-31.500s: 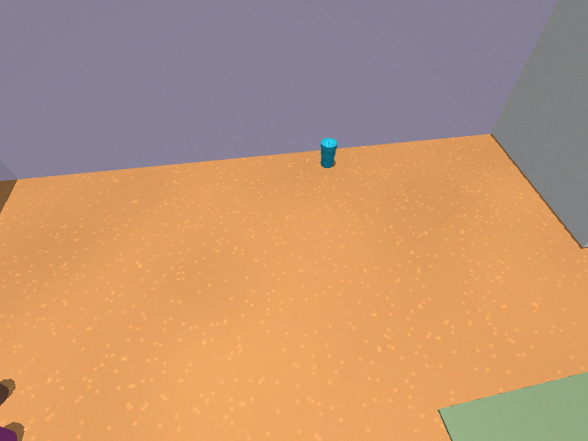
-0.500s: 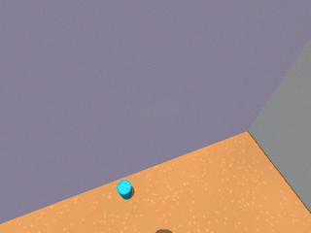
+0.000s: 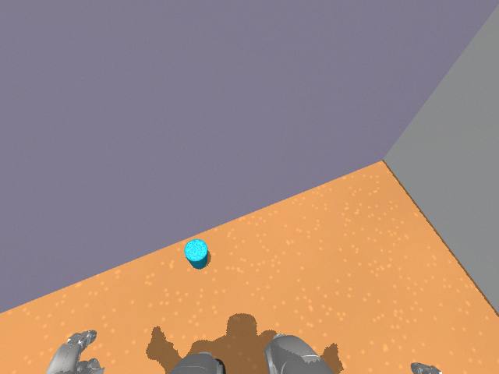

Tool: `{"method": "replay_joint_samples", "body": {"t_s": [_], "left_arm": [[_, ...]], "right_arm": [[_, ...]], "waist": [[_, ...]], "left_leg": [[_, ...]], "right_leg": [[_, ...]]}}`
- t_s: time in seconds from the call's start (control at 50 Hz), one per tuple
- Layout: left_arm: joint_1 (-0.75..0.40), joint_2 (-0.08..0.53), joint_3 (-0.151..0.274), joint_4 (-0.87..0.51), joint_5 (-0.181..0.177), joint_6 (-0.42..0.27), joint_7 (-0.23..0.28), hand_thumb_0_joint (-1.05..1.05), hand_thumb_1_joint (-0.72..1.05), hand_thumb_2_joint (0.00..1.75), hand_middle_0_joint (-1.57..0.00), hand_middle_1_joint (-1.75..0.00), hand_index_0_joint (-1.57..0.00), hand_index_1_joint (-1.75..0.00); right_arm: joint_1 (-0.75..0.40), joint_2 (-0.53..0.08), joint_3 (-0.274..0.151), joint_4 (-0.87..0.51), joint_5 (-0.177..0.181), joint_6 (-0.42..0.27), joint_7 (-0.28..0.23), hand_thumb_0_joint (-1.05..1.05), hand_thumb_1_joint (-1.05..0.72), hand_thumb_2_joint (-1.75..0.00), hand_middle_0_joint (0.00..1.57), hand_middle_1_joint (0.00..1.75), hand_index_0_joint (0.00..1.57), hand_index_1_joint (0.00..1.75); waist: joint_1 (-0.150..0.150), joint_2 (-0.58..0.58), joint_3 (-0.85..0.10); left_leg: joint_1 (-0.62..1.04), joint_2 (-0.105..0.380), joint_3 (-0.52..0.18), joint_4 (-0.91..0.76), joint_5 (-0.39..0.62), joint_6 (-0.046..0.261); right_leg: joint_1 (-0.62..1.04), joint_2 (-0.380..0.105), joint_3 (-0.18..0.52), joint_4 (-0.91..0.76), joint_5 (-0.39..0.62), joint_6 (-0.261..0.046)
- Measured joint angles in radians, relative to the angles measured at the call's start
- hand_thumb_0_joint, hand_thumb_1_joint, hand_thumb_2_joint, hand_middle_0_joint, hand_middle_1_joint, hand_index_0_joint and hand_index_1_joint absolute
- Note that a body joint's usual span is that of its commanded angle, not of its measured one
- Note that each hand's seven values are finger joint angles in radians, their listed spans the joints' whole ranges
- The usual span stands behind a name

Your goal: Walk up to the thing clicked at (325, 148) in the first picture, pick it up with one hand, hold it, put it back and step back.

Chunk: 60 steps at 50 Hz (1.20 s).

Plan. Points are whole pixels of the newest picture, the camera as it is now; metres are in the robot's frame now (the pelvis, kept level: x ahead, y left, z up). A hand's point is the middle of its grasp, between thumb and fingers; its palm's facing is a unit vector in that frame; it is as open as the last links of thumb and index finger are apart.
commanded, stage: step back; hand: left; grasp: from the side
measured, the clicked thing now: (197, 256) +0.50 +0.16 -0.69
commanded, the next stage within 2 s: none
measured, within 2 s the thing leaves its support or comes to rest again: neither
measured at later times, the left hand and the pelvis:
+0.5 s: hand out of the picture +0.03 +0.27 -0.15, palm faces +0.00 -0.93 -0.38, open 7.4 cm; pelvis -0.11 +0.01 -0.01, yaw +1 degrees
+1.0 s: hand out of the picture -0.18 +0.23 -0.14, palm faces -0.05 -0.91 -0.40, open 7.4 cm; pelvis -0.26 -0.03 -0.01, yaw -3 degrees
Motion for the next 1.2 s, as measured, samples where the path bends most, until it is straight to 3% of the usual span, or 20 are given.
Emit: {"method": "replay_joint_samples", "body": {"t_s": [0.12,0.18,0.24,0.32,0.38,0.46,0.5,0.54,0.58,0.62,0.68,0.8,0.88,0.92,0.94,0.98,1.02,1.06,1.12,1.2], "left_arm": [[0.034,-0.006,0.007,-0.011,0.004,-0.011,-0.009,0.01,0.91,0.89,-0.2,-0.3,-0.2,-0.3],[0.041,-0.035,0.007,-0.003,0.013,-0.022,-0.01,0.01,0.91,0.89,-0.2,-0.3,-0.2,-0.3],[0.061,-0.031,0.002,-0.023,0.016,-0.022,-0.018,0.01,0.91,0.89,-0.2,-0.3,-0.2,-0.3],[0.064,-0.035,0.005,-0.051,0.014,-0.018,-0.012,0.01,0.9,0.89,-0.2,-0.3,-0.2,-0.3],[0.052,-0.033,0.004,-0.084,0.021,-0.017,-0.009,0.01,0.9,0.89,-0.2,-0.3,-0.2,-0.3],[0.029,-0.016,0.002,-0.124,0.017,-0.011,-0.011,0.01,0.9,0.89,-0.2,-0.3,-0.2,-0.3],[0.012,0.011,0.008,-0.129,0.009,0.0,-0.013,0.01,0.9,0.89,-0.2,-0.3,-0.2,-0.3],[0.018,0.02,0.017,-0.115,0.004,0.013,-0.008,0.01,0.91,0.89,-0.2,-0.3,-0.2,-0.3],[0.028,0.016,0.018,-0.091,0.007,0.026,-0.004,0.01,0.91,0.89,-0.2,-0.3,-0.2,-0.3],[0.046,0.017,0.019,-0.082,0.002,0.027,-0.007,0.01,0.91,0.89,-0.2,-0.3,-0.2,-0.3],[0.08,0.021,0.026,-0.083,0.0,0.018,-0.015,0.01,0.91,0.89,-0.2,-0.3,-0.2,-0.3],[0.119,0.034,0.033,-0.068,0.006,0.016,-0.016,0.01,0.91,0.89,-0.2,-0.3,-0.2,-0.3],[0.13,0.028,0.031,-0.054,0.009,0.004,-0.025,0.01,0.91,0.89,-0.2,-0.3,-0.2,-0.3],[0.121,-0.003,0.029,-0.033,0.017,-0.004,-0.028,0.01,0.91,0.89,-0.2,-0.3,-0.2,-0.3],[0.125,-0.016,0.024,-0.033,0.022,-0.005,-0.033,0.01,0.91,0.89,-0.2,-0.3,-0.2,-0.3],[0.143,-0.022,0.014,-0.045,0.029,-0.005,-0.041,0.01,0.91,0.89,-0.2,-0.3,-0.2,-0.3],[0.157,-0.028,0.011,-0.051,0.029,-0.004,-0.037,0.01,0.91,0.89,-0.2,-0.3,-0.2,-0.3],[0.152,-0.034,0.014,-0.054,0.029,0.0,-0.033,0.01,0.9,0.89,-0.2,-0.3,-0.2,-0.3],[0.122,-0.029,0.019,-0.082,0.034,-0.001,-0.024,0.01,0.9,0.89,-0.2,-0.3,-0.2,-0.3],[0.064,-0.013,0.02,-0.133,0.033,-0.009,-0.01,0.01,0.9,0.89,-0.2,-0.3,-0.2,-0.3]], "right_arm": [[-0.021,-0.009,0.008,-0.045,0.01,0.002,0.002,0.01,-0.9,-0.9,0.2,0.3,0.2,0.3],[-0.043,-0.03,0.004,-0.034,0.025,0.018,0.004,0.01,-0.9,-0.9,0.2,0.3,0.2,0.3],[-0.043,-0.017,0.005,-0.025,0.03,0.032,0.003,0.01,-0.9,-0.9,0.2,0.3,0.2,0.3],[-0.025,-0.03,0.011,-0.031,0.035,0.021,0.008,0.01,-0.9,-0.9,0.2,0.3,0.2,0.3],[-0.012,-0.051,0.013,-0.04,0.038,0.012,0.003,0.01,-0.9,-0.9,0.2,0.3,0.2,0.3],[0.001,-0.063,0.006,-0.042,0.026,0.0,-0.001,0.01,-0.9,-0.9,0.2,0.3,0.2,0.3],[-0.007,-0.036,0.0,-0.029,0.013,-0.005,-0.001,0.01,-0.9,-0.9,0.2,0.3,0.2,0.3],[-0.003,-0.012,0.009,-0.031,-0.002,-0.004,0.011,0.01,-0.9,-0.9,0.2,0.3,0.2,0.3],[0.012,-0.004,0.016,-0.036,-0.007,-0.009,0.019,0.01,-0.9,-0.9,0.2,0.3,0.2,0.3],[0.019,0.003,0.022,-0.037,-0.011,-0.008,0.017,0.01,-0.9,-0.9,0.2,0.3,0.2,0.3],[0.014,0.004,0.019,-0.05,-0.006,-0.011,0.011,0.01,-0.9,-0.9,0.2,0.3,0.21,0.3],[-0.024,-0.009,0.012,-0.106,0.0,-0.017,0.004,0.01,-0.9,-0.9,0.2,0.3,0.21,0.3],[-0.05,-0.033,0.01,-0.133,0.0,-0.003,0.008,0.01,-0.9,-0.9,0.2,0.3,0.21,0.3],[-0.066,-0.059,0.0,-0.125,0.008,0.01,0.007,0.01,-0.9,-0.9,0.2,0.3,0.21,0.3],[-0.062,-0.066,-0.005,-0.116,0.013,0.019,0.003,0.01,-0.9,-0.9,0.2,0.3,0.2,0.3],[-0.041,-0.058,-0.009,-0.094,0.018,0.031,-0.006,0.01,-0.9,-0.9,0.2,0.3,0.2,0.3],[-0.019,-0.056,-0.005,-0.076,0.024,0.034,-0.003,0.01,-0.9,-0.9,0.2,0.3,0.2,0.3],[0.009,-0.059,-0.002,-0.071,0.029,0.026,-0.004,0.01,-0.9,-0.9,0.2,0.3,0.2,0.3],[0.047,-0.06,0.004,-0.064,0.028,0.016,-0.008,0.01,-0.9,-0.9,0.2,0.3,0.2,0.3],[0.072,-0.048,0.009,-0.049,0.019,0.013,-0.008,0.01,-0.9,-0.9,0.2,0.3,0.2,0.3]], "waist": [[0.009,0.013,0.004],[0.0,0.084,0.013],[0.024,0.05,-0.011],[0.038,0.024,-0.039],[0.042,0.029,-0.043],[0.026,0.036,-0.027],[0.035,-0.023,0.005],[0.045,-0.051,0.007],[0.02,-0.027,-0.008],[0.021,-0.02,-0.024],[0.038,-0.02,-0.033],[0.048,-0.022,-0.011],[0.051,-0.003,-0.008],[0.036,0.067,0.005],[0.023,0.091,0.0],[0.044,0.068,-0.028],[0.063,0.045,-0.049],[0.053,0.047,-0.067],[0.046,0.048,-0.071],[0.031,0.044,-0.041]], "left_leg": [[-0.049,0.003,0.036,0.076,-0.013,-0.01],[-0.072,0.04,-0.003,0.14,-0.023,-0.024],[-0.122,-0.034,-0.066,0.342,-0.209,-0.049],[-0.142,-0.091,-0.138,0.525,-0.226,-0.068],[-0.092,-0.069,-0.142,0.444,-0.208,-0.079],[0.026,-0.005,-0.089,0.122,-0.133,-0.078],[0.063,-0.031,-0.052,0.045,-0.068,-0.06],[0.057,-0.031,-0.034,0.051,-0.061,-0.046],[0.039,-0.003,-0.067,0.046,-0.042,-0.04],[0.033,0.018,-0.074,0.004,-0.005,-0.042],[0.016,0.038,-0.06,-0.034,0.038,-0.046],[-0.045,0.058,-0.028,-0.007,0.076,-0.053],[-0.11,0.077,-0.008,0.06,0.084,-0.077],[-0.14,0.109,-0.045,0.106,0.084,-0.08],[-0.157,0.093,-0.084,0.135,0.022,-0.074],[-0.197,0.012,-0.12,0.292,-0.146,-0.075],[-0.212,-0.052,-0.136,0.451,-0.181,-0.071],[-0.211,-0.089,-0.158,0.546,-0.167,-0.07],[-0.157,-0.09,-0.156,0.534,-0.175,-0.081],[-0.038,-0.04,-0.101,0.304,-0.203,-0.083]], "right_leg": [[0.141,-0.064,-0.055,-0.331,0.075,-0.009],[0.19,-0.031,-0.096,-0.421,0.135,-0.024],[0.17,-0.062,-0.076,-0.408,0.144,-0.039],[0.148,-0.099,-0.062,-0.46,0.2,-0.034],[0.115,-0.104,-0.067,-0.474,0.232,-0.022],[0.063,-0.106,-0.105,-0.423,0.236,0.0],[0.039,-0.136,-0.082,-0.365,0.224,0.006],[0.011,-0.094,-0.022,-0.272,0.102,-0.012],[-0.018,-0.02,-0.002,-0.103,-0.014,-0.017],[-0.039,0.024,0.019,0.04,-0.021,-0.022],[-0.031,0.034,0.035,0.132,0.002,-0.011],[0.076,-0.024,0.017,-0.036,-0.012,0.026],[0.178,-0.074,-0.055,-0.331,0.069,0.01],[0.208,-0.043,-0.097,-0.395,0.093,-0.014],[0.203,-0.038,-0.117,-0.39,0.101,-0.02],[0.172,-0.068,-0.101,-0.368,0.111,-0.031],[0.159,-0.093,-0.075,-0.392,0.144,-0.034],[0.148,-0.106,-0.083,-0.431,0.183,-0.031],[0.114,-0.111,-0.103,-0.455,0.225,-0.032],[0.062,-0.115,-0.15,-0.438,0.258,-0.032]]}}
